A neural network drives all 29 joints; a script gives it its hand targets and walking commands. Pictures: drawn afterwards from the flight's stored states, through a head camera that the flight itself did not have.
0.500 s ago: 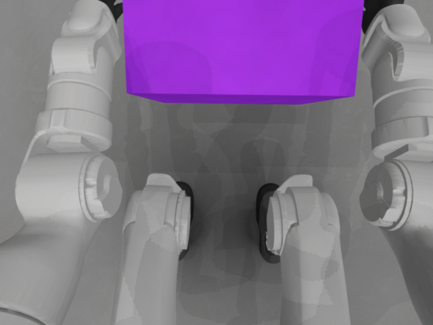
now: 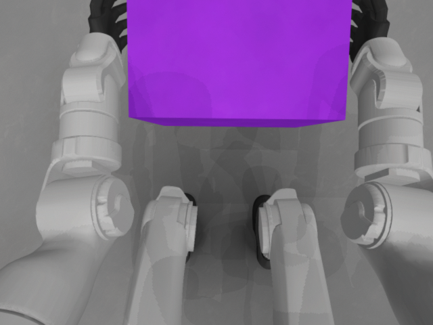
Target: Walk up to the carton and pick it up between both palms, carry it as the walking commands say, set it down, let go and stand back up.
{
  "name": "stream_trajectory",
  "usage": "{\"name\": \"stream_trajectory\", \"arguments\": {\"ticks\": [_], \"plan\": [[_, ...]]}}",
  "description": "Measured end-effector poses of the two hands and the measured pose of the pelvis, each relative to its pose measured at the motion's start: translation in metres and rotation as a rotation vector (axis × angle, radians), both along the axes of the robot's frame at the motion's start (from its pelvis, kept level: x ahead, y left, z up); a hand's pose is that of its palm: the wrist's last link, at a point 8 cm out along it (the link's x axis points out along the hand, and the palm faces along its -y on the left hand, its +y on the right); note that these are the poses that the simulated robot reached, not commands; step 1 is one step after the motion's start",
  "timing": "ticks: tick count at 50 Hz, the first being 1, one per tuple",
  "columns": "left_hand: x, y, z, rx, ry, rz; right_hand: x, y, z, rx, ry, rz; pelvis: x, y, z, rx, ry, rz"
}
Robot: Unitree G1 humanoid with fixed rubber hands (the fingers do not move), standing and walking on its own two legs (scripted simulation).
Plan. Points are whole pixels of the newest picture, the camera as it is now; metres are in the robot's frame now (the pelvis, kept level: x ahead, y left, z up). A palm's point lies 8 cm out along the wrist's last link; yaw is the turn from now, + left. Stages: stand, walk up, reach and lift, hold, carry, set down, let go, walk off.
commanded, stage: reach and lift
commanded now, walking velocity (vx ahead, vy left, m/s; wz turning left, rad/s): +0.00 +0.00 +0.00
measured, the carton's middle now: (233, 61) +0.53 -0.01 -0.17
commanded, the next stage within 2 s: none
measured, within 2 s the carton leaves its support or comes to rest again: neither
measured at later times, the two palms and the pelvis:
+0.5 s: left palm (75, 25) +0.52 +0.18 -0.02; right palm (402, 30) +0.52 -0.19 -0.02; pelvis +0.01 +0.00 +0.06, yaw +0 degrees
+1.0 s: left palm (22, 6) +0.50 +0.18 +0.06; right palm out of the picture +0.50 -0.19 +0.06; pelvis +0.03 +0.00 +0.12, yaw -1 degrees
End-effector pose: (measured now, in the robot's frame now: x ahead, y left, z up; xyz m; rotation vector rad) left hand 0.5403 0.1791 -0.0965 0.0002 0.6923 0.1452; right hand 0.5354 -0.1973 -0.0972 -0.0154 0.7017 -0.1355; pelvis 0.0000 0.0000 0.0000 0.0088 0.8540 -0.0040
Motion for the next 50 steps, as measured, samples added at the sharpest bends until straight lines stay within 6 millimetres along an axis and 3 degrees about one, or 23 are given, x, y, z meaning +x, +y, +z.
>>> {"name": "stream_trajectory", "arguments": {"ticks": [21, 50], "plan": [[-0.016, 0.002, 0.066, 0.006, 0.003, 0.003, -0.016, 0.002, 0.065, 0.004, 0.004, -0.005, 0.004, -0.001, 0.048, -0.002, -0.003, -0.003], [-0.039, 0.005, 0.157, 0.004, 0.012, 0.007, -0.037, 0.005, 0.158, 0.001, 0.011, -0.009, 0.029, 0.002, 0.125, -0.011, -0.061, 0.001]]}}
